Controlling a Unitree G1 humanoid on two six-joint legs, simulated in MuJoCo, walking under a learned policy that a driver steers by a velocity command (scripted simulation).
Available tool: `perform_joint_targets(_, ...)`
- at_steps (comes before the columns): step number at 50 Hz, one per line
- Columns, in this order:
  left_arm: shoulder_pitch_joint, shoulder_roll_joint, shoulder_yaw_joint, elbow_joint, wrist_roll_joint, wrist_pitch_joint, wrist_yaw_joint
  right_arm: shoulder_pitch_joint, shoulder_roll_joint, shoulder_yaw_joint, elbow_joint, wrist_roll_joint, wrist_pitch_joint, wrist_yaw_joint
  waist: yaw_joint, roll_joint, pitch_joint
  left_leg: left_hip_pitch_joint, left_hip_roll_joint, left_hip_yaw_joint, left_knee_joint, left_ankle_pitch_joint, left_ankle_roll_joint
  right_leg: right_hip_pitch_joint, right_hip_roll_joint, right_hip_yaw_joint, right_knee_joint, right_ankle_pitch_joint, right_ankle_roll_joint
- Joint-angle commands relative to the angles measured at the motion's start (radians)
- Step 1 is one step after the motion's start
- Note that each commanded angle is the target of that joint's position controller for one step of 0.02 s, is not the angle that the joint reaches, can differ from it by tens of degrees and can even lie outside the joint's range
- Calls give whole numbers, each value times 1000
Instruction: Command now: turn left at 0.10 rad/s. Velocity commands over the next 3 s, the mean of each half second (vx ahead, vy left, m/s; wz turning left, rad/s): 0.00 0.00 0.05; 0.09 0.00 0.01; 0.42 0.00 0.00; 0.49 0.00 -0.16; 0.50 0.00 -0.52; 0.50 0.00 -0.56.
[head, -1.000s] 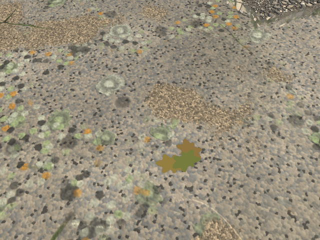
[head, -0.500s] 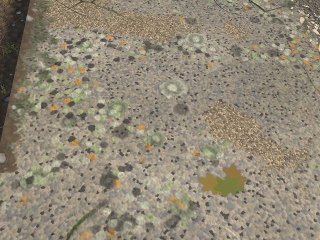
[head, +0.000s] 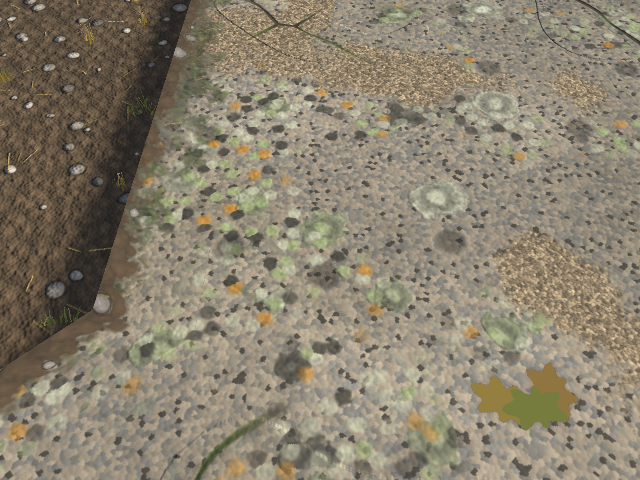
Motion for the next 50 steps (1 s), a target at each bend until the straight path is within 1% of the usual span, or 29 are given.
perform_joint_targets(1,62,124,21,-43,25,-40,-13,-1,-202,-44,-58,-19,-13,-13,62,67,-145,175,114,-103,-59,398,92,-21,-74,64,-67,170,-34)
perform_joint_targets(2,24,113,14,-33,30,-44,-13,-16,-129,-29,-51,-24,-16,-1,34,96,-156,81,105,-96,-63,241,127,57,-46,19,-72,71,13)
perform_joint_targets(3,-21,132,17,-29,28,-42,-12,-25,-87,-17,-51,-29,-22,8,12,62,-116,44,81,-89,-80,146,118,61,-38,12,-61,73,33)
perform_joint_targets(4,-35,129,17,-24,24,-37,-8,-21,-85,-15,-40,-33,-28,9,6,52,-96,20,68,-81,-89,111,102,60,-37,9,-52,83,33)
perform_joint_targets(6,-21,128,17,-12,20,-22,0,-17,-88,-12,-28,-27,-42,9,11,72,-47,-18,60,-79,-93,117,87,48,-40,15,-52,102,29)
perform_joint_targets(10,-1,124,17,25,17,-18,11,1,-75,-3,-7,-24,-52,5,10,49,-28,-35,52,-77,-94,106,85,52,-42,16,-56,108,34)
perform_joint_targets(15,14,128,20,73,15,-16,20,5,-68,2,21,-21,-59,4,9,17,-27,-28,44,-73,-94,117,89,60,-46,18,-64,124,46)
perform_joint_targets(19,26,132,21,110,13,-16,26,10,-62,4,50,-19,-62,5,9,3,-36,-16,36,-62,-92,145,90,69,-49,19,-68,139,50)
perform_joint_targets(28,52,133,21,182,9,-11,38,27,-56,7,132,-13,-64,4,10,-4,-37,-3,17,-36,-90,188,87,78,-47,15,-73,158,48)
perform_joint_targets(38,77,119,17,238,7,-6,46,47,-55,14,220,-9,-62,-1,8,-9,-22,-6,3,-14,-92,187,79,76,-40,8,-79,160,42)
perform_joint_targets(39,94,107,14,249,7,-4,47,62,-52,14,234,-8,-60,-3,8,0,-42,1,-4,-11,-105,78,83,81,-24,-12,-71,75,40)
perform_joint_targets(40,94,102,14,254,1,-3,48,67,-67,9,241,-2,-56,-6,1,16,-28,-10,-7,-21,-122,-118,100,52,5,-44,-34,-54,33)
perform_joint_targets(41,83,98,14,248,-4,-5,48,73,-93,1,243,4,-53,-8,-10,48,3,-37,15,-64,-155,-330,129,-1,30,-72,23,-176,24)
perform_joint_targets(42,59,92,12,234,-4,-13,46,88,-115,-5,245,7,-55,-8,-24,93,46,-58,71,-149,-210,-488,166,-76,41,-86,91,-232,16)
perform_joint_targets(43,35,79,9,215,-6,-27,40,116,-141,-13,250,11,-62,-7,-39,150,76,-56,151,-265,-272,-584,214,-144,38,-88,176,-224,5)
perform_joint_targets(44,21,67,5,202,-12,-44,32,130,-158,-20,256,16,-72,-6,-45,185,108,-88,223,-372,-316,-603,261,-167,8,-53,249,-202,-14)
perform_joint_targets(45,26,69,6,198,-19,-62,22,115,-151,-20,253,16,-82,-6,-32,186,129,-90,258,-414,-328,-561,285,-196,-20,-25,281,-209,-37)
perform_joint_targets(46,42,69,6,199,-25,-77,11,87,-137,-17,244,19,-90,-4,-14,178,134,-76,265,-403,-316,-499,283,-201,-38,-14,253,-235,-61)
perform_joint_targets(47,78,67,6,210,-28,-90,2,46,-127,-15,232,27,-93,-2,17,156,123,-88,243,-348,-286,-434,260,-132,-42,-21,148,-220,-83)
perform_joint_targets(48,168,65,11,249,-27,-100,-4,-16,-121,-13,215,35,-90,0,69,124,96,-164,184,-252,-238,-357,221,48,-21,-52,-8,-106,-94)
perform_joint_targets(49,255,81,22,294,-15,-101,-6,-44,-96,-6,202,28,-91,1,97,64,63,-233,107,-152,-122,-242,181,205,0,-36,-60,-9,-79)
perform_joint_targets(50,373,138,37,320,-6,-101,-5,-55,-27,15,188,12,-98,7,126,-130,-5,-332,2,3,188,-150,115,344,-161,207,-175,-98,-108)
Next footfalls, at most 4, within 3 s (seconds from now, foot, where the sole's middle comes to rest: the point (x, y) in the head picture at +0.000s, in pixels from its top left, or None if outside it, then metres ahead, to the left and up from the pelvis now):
1.46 left None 0.43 0.12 -0.77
2.00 right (398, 366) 0.73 -0.13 -0.77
2.48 left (342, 253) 1.06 -0.01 -0.77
3.00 right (481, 226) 1.15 -0.38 -0.77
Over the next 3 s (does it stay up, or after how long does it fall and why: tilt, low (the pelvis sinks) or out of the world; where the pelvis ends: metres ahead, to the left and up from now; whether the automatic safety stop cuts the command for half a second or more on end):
stays up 1.09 -0.20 -0.02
